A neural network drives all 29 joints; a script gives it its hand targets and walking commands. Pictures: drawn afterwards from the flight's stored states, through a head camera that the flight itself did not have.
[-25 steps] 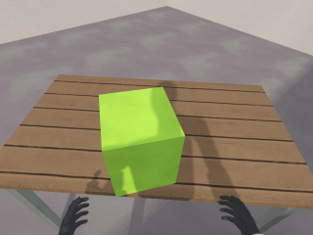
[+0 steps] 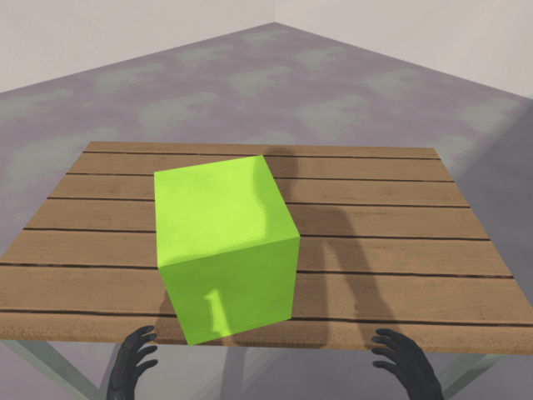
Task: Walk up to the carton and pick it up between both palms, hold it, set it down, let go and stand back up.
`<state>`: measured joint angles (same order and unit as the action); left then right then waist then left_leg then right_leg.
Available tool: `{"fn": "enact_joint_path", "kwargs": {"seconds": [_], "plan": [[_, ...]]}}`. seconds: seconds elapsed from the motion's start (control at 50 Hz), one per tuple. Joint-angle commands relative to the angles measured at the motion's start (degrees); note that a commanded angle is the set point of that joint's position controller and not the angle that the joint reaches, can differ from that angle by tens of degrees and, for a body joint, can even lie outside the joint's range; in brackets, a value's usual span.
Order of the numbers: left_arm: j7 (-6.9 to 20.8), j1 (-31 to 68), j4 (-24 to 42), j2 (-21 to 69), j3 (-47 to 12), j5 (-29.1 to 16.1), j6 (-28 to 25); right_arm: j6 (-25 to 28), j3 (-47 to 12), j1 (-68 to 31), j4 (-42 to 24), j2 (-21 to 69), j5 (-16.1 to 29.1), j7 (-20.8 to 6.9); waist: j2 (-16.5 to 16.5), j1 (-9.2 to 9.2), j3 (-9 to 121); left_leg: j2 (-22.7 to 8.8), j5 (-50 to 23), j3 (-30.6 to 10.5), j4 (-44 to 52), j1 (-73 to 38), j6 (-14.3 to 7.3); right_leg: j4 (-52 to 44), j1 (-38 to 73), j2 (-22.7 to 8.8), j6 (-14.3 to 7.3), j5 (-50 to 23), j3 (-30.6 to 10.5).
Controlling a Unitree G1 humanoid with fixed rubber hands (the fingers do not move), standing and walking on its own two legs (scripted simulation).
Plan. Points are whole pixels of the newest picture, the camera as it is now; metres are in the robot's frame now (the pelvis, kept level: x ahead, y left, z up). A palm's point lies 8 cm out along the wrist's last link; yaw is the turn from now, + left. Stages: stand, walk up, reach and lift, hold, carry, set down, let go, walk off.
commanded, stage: reach and lift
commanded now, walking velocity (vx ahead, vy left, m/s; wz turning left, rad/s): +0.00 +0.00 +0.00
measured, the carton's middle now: (226, 249) +0.38 +0.12 +0.00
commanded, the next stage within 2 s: none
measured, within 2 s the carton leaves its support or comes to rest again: neither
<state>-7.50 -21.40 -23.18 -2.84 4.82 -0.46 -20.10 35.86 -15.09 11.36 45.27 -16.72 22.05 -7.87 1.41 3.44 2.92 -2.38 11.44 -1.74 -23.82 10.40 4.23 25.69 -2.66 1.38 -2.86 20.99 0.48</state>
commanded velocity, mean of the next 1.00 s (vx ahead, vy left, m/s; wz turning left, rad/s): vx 0.00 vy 0.00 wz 0.00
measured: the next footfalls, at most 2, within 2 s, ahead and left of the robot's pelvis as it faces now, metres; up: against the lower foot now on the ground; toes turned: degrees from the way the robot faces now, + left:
none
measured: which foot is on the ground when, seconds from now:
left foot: down 0.00-1.00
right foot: down 0.00-1.00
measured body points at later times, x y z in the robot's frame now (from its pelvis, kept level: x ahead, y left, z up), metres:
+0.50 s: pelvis -0.03 +0.00 +0.00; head -0.07 +0.01 +0.45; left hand +0.19 +0.22 +0.02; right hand +0.23 -0.18 +0.02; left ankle +0.02 +0.17 -0.74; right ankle -0.08 -0.08 -0.74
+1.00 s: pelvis -0.05 +0.01 +0.01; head -0.04 +0.02 +0.46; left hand +0.23 +0.24 +0.09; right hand +0.30 -0.14 +0.08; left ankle +0.02 +0.17 -0.74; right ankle -0.08 -0.08 -0.74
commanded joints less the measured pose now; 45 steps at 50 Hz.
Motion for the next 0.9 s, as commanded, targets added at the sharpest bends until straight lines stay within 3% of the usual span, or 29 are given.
{"fn": "enact_joint_path", "kwargs": {"seconds": [0.0, 0.08, 0.22, 0.26, 0.48, 0.72, 0.88], "plan": [[-0.24, 2.42, 8.37, -3.41, 1.04, -0.43, -2.58, 2.34, 2.01, -5.57, -7.86, -7.83, 0.67, 0.30, 3.02, -0.17, -1.16, 4.31, -22.07, 2.71, -1.46, -11.29, -3.15, -6.85, -13.91, -1.27, 2.67, -29.84, -2.29], [-0.87, 4.20, 10.02, -2.89, 0.82, -0.25, -0.44, 0.34, 1.74, -6.76, -8.81, -8.09, 1.32, 0.48, 2.17, -0.24, -1.24, 3.96, -20.77, 2.91, -0.61, -12.65, -3.23, -7.82, -15.50, -1.27, 2.07, -26.00, -2.63], [-1.81, 10.20, 13.65, -1.86, 1.34, -0.48, 6.51, -6.71, 3.01, -12.33, -15.59, -7.31, 0.14, 1.53, 4.09, 0.68, -1.93, 3.72, -14.48, 3.77, 2.00, -11.15, -4.65, -9.49, -16.87, -1.54, 1.69, -19.09, -3.25], [-1.89, 11.87, 14.96, -1.64, 1.83, 0.06, 8.48, -8.48, 3.37, -13.79, -17.21, -7.28, 0.06, 2.06, 3.22, 0.87, -0.61, 3.70, -15.38, 3.68, 2.50, -11.46, -4.69, -9.54, -16.34, -1.66, 1.63, -20.73, -3.49], [-2.86, 19.56, 23.03, 0.00, 2.06, 1.90, 20.24, -18.99, 6.07, -22.27, -22.33, -6.88, -0.88, 3.89, 1.36, 1.51, 0.87, 3.03, -15.09, 4.01, 4.60, -13.51, -5.28, -11.87, -17.61, -0.39, -0.08, -12.41, -3.04], [-3.49, 29.18, 32.48, -0.18, 1.75, 0.18, 32.39, -29.96, 9.52, -32.87, -30.35, -7.47, -0.88, 5.83, -0.21, 2.29, 5.93, 2.55, -14.40, 4.07, 5.42, -14.60, -5.53, -12.37, -17.12, 0.49, -0.11, -8.71, -2.57], [-2.88, 32.95, 38.23, -1.11, 2.94, -0.99, 40.68, -35.96, 10.36, -39.03, -32.95, -8.84, 0.14, 7.78, -0.09, 3.00, 9.80, 2.27, -20.33, 3.51, 4.44, -17.27, -4.98, -12.32, -14.89, 1.39, 0.55, -13.55, -2.15]]}}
